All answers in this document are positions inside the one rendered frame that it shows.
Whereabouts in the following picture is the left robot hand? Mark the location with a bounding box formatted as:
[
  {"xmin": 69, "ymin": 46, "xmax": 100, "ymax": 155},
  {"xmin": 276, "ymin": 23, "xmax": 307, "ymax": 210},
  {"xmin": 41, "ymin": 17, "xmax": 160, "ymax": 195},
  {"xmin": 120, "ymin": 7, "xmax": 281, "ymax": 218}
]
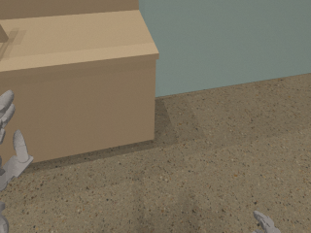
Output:
[{"xmin": 0, "ymin": 90, "xmax": 34, "ymax": 191}]

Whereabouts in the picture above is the right robot hand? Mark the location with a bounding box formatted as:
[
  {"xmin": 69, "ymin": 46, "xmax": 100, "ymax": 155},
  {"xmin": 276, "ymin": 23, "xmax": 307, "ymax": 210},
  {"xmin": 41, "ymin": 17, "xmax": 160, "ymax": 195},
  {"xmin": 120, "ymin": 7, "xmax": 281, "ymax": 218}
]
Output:
[{"xmin": 252, "ymin": 211, "xmax": 281, "ymax": 233}]

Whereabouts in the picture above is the counter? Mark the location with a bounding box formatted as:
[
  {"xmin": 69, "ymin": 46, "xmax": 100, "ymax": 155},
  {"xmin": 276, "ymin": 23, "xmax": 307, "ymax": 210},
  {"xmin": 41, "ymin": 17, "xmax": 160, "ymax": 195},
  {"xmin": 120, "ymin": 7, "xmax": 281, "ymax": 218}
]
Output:
[{"xmin": 0, "ymin": 0, "xmax": 159, "ymax": 169}]

